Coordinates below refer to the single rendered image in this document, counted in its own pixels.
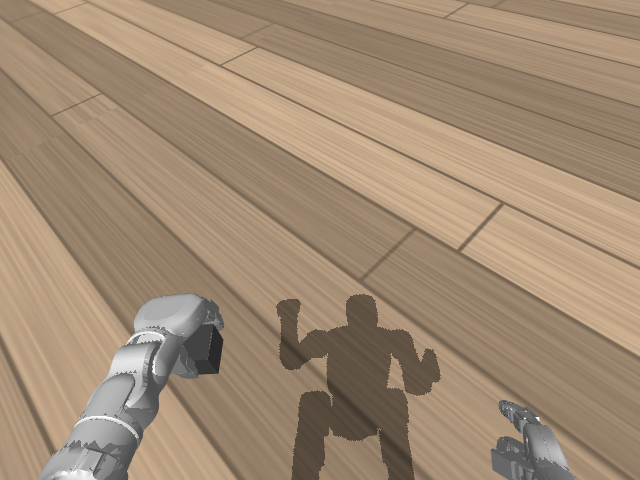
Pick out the right robot hand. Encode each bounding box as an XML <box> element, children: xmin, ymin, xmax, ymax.
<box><xmin>491</xmin><ymin>400</ymin><xmax>570</xmax><ymax>480</ymax></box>

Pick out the cube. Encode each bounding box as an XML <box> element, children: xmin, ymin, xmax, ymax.
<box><xmin>183</xmin><ymin>324</ymin><xmax>223</xmax><ymax>375</ymax></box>

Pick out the left robot hand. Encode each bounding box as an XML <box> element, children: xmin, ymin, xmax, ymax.
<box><xmin>134</xmin><ymin>293</ymin><xmax>224</xmax><ymax>379</ymax></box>

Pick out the left robot arm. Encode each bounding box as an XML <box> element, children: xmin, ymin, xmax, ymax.
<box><xmin>36</xmin><ymin>328</ymin><xmax>180</xmax><ymax>480</ymax></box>

